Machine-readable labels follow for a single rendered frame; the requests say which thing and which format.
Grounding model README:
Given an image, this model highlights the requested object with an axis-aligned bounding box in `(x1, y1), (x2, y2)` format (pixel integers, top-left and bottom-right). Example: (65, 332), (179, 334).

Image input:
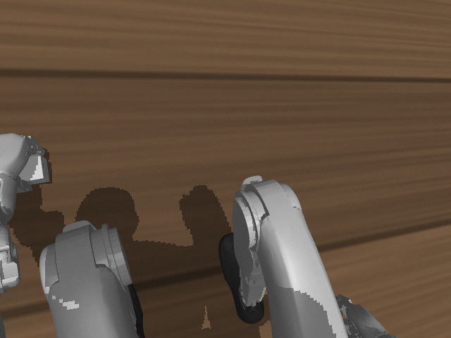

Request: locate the left robot hand
(0, 133), (45, 193)

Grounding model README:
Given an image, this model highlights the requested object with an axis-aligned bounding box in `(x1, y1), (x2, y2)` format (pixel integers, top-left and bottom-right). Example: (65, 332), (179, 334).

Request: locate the right robot foot
(218, 233), (264, 324)

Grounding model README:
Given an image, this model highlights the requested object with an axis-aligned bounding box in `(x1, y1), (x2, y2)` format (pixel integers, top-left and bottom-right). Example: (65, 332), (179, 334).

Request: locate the left robot arm
(0, 173), (20, 338)

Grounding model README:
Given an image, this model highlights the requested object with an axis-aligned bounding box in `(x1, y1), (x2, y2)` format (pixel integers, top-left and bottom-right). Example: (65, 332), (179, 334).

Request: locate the small box
(19, 155), (49, 185)

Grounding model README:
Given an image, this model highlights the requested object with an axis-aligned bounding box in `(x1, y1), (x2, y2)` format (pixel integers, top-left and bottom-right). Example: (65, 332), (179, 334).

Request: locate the right robot hand
(335, 294), (388, 338)

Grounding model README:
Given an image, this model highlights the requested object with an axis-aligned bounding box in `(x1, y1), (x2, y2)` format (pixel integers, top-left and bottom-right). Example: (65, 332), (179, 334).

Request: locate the left robot foot
(128, 284), (145, 338)

